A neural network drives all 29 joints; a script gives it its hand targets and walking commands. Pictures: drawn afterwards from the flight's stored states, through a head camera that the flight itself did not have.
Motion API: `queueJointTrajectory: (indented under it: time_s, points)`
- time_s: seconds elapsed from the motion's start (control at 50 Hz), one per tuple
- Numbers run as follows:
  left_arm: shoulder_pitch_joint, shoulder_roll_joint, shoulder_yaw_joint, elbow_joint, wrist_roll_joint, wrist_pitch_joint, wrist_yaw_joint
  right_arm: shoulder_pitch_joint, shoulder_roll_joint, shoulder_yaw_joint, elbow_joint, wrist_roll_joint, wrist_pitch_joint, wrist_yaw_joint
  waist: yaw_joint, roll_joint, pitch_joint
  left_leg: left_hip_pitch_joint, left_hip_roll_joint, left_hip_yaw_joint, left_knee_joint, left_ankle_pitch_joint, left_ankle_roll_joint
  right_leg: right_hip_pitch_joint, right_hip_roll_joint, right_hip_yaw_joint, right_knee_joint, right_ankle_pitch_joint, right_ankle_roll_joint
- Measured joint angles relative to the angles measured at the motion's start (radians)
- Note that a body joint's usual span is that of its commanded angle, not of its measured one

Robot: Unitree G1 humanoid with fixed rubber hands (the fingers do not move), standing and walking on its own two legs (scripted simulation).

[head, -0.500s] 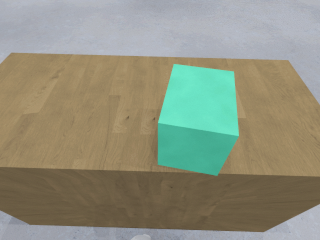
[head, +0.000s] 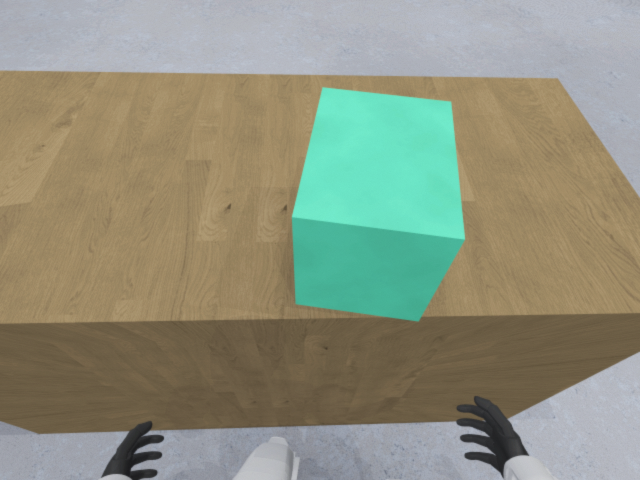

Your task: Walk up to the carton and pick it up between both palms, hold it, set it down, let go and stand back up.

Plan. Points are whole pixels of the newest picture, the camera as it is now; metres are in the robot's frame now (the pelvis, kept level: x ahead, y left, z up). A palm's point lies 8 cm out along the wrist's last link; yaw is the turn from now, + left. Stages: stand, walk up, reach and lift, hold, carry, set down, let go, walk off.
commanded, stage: reach and lift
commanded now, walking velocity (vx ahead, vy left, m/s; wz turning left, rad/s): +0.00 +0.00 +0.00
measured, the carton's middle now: (371, 205) +0.44 -0.02 +0.08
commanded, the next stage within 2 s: none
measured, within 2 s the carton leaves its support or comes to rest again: neither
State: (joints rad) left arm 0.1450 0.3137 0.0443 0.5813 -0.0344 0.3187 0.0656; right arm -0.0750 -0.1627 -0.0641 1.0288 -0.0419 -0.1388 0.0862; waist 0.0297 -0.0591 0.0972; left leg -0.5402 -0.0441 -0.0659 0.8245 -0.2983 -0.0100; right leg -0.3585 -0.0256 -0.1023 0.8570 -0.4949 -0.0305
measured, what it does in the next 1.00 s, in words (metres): stands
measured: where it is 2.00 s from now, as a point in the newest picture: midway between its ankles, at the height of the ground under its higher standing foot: outside the picture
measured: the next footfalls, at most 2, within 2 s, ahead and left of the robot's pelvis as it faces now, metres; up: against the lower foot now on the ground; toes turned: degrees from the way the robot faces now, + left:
none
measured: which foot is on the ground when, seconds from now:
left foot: down 0.00-1.00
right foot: down 0.00-1.00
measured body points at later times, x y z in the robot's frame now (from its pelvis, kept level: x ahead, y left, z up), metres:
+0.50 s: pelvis +0.02 -0.01 +0.04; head +0.04 +0.00 +0.49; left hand +0.19 +0.24 -0.05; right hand +0.19 -0.22 -0.04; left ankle +0.08 +0.12 -0.70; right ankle -0.03 -0.09 -0.70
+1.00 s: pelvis +0.04 +0.00 +0.05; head +0.03 +0.02 +0.50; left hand +0.22 +0.20 +0.00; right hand +0.20 -0.21 +0.01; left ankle +0.08 +0.12 -0.70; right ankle -0.03 -0.09 -0.70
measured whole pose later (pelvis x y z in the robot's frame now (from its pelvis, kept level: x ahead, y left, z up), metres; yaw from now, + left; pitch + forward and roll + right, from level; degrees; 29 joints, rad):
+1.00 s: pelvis +0.04 +0.00 +0.05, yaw -7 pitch -3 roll +1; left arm 0.37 0.18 -0.01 0.19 -0.07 0.08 0.04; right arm 0.33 -0.13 0.04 0.35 0.11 -0.14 -0.02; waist 0.07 -0.05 0.01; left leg -0.12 0.02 0.05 0.30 -0.13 -0.02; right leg 0.02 0.02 0.01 0.29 -0.26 -0.03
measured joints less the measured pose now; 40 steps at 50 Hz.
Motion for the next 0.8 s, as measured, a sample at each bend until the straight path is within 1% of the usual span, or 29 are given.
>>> queueJointTrajectory:
  time_s: [0.04,0.1,0.14,0.22,0.28,0.36,0.5,0.62,0.8]
  points:
    - [-0.046,-0.018,0.013,-0.066,0.008,0.017,-0.003,-0.015,0.001,0.03,-0.009,0.036,-0.026,0.004,-0.005,0.006,0.03,0.029,0.023,-0.003,-0.025,0.042,-0.011,0.031,0.023,-0.001,-0.035,0.004,-0.006]
    - [-0.067,-0.045,0.023,-0.126,0.019,0.036,-0.016,0.022,0.014,0.067,-0.071,0.065,-0.025,-0.013,-0.01,-0.014,0.046,0.115,0.042,0.017,-0.117,0.046,-0.013,0.104,0.038,0.021,-0.138,0.071,-0.012]
    - [-0.062,-0.068,0.025,-0.134,0.03,0.05,-0.017,0.067,0.012,0.08,-0.121,0.069,-0.011,-0.024,-0.012,-0.02,0.033,0.167,0.053,0.03,-0.197,0.091,-0.015,0.144,0.047,0.036,-0.206,0.092,-0.014]
    - [-0.045,-0.106,0.043,-0.108,0.039,0.051,-0.017,0.147,-0.008,0.081,-0.221,0.057,0.021,-0.045,-0.001,-0.025,0.0,0.226,0.062,0.063,-0.299,0.115,-0.018,0.179,0.052,0.068,-0.289,0.133,-0.015]
    - [-0.029,-0.119,0.061,-0.082,0.037,0.023,-0.017,0.182,-0.021,0.078,-0.278,0.05,0.028,-0.057,0.01,-0.02,-0.01,0.25,0.065,0.077,-0.346,0.134,-0.018,0.19,0.053,0.082,-0.321,0.15,-0.016]
    - [0.003,-0.113,0.068,-0.075,0.02,-0.041,-0.024,0.206,-0.017,0.078,-0.332,0.049,0.016,-0.074,0.022,-0.008,-0.02,0.27,0.067,0.084,-0.396,0.157,-0.02,0.203,0.054,0.086,-0.361,0.17,-0.017]
    - [0.056,-0.081,0.043,-0.114,-0.021,-0.138,-0.04,0.223,0.031,0.099,-0.381,0.059,-0.014,-0.1,0.034,0.011,-0.037,0.304,0.064,0.078,-0.457,0.182,-0.019,0.242,0.051,0.078,-0.43,0.197,-0.015]
    - [0.097,-0.081,0.008,-0.174,-0.038,-0.165,-0.055,0.247,0.061,0.105,-0.432,0.063,-0.012,-0.114,0.031,0.02,-0.047,0.339,0.059,0.078,-0.486,0.185,-0.013,0.287,0.047,0.077,-0.48,0.211,-0.009]
    - [0.163,-0.115,-0.032,-0.283,-0.036,-0.197,-0.038,0.321,0.041,0.09,-0.527,0.095,-0.007,-0.106,0.037,0.013,-0.07,0.389,0.056,0.096,-0.511,0.175,-0.005,0.347,0.042,0.093,-0.537,0.225,0.0]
